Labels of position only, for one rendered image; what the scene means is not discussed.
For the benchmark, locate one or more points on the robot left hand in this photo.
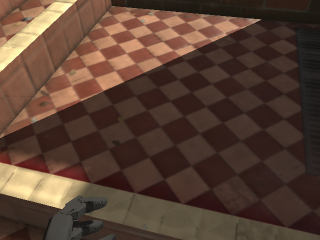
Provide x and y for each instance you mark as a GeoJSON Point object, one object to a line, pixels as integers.
{"type": "Point", "coordinates": [65, 224]}

